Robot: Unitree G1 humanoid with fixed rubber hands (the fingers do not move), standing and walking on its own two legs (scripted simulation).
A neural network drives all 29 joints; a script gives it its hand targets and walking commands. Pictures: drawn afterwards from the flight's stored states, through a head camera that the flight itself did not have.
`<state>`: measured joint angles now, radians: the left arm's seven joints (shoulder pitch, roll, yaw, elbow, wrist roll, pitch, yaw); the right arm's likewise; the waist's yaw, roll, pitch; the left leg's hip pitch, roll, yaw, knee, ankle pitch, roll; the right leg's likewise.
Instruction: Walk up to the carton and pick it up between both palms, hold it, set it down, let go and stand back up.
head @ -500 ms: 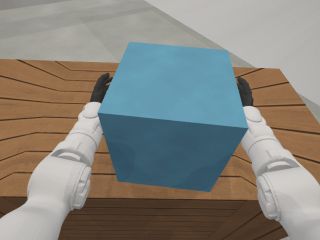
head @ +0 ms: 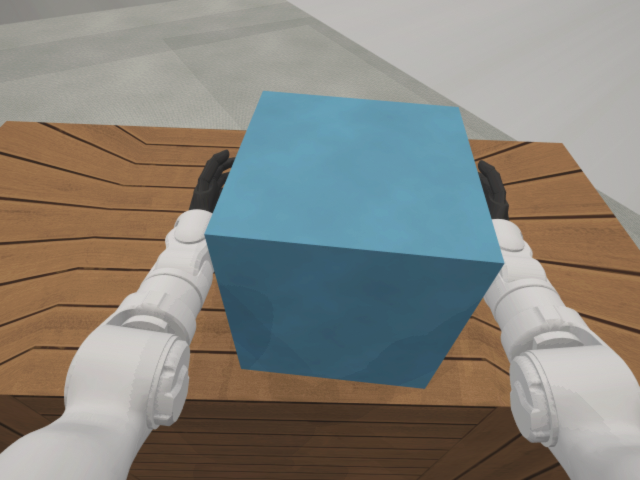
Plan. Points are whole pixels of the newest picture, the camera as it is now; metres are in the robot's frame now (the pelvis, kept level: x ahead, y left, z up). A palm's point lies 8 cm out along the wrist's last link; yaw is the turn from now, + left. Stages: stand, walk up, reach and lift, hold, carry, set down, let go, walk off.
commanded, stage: reach and lift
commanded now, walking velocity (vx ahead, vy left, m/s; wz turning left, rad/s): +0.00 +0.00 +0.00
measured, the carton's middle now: (345, 243) +0.44 -0.02 +0.06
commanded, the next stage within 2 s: none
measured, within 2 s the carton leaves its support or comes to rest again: leaves its support in 0.66 s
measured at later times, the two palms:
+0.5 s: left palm (201, 213) +0.43 +0.18 +0.12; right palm (489, 224) +0.42 -0.19 +0.13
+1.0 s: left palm (172, 199) +0.40 +0.19 +0.18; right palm (493, 217) +0.40 -0.18 +0.17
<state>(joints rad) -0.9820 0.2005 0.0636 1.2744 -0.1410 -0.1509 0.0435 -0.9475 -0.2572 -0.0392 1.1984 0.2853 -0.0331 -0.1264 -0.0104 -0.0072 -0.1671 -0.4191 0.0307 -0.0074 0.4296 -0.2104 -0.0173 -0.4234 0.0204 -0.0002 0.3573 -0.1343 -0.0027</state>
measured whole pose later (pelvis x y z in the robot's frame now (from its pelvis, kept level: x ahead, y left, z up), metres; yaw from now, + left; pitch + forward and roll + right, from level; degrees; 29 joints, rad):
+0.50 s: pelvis +0.02 +0.00 +0.01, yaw +0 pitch +3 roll -1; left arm -0.73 0.11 0.29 0.76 0.14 0.09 -0.07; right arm -0.75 -0.13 -0.29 0.87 -0.03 0.04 -0.04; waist -0.02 -0.04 -0.03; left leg -0.15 0.03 0.01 0.30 -0.20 -0.02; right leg -0.17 0.02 0.01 0.26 -0.14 0.00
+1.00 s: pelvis +0.00 +0.00 +0.01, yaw +3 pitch -2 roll -1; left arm -0.75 0.12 0.27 0.63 0.09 0.35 -0.06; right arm -0.76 -0.15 -0.21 0.83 0.08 0.19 -0.09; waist -0.04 -0.03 -0.06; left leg -0.11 0.01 -0.03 0.32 -0.19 -0.01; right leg -0.10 0.00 -0.04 0.25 -0.13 0.00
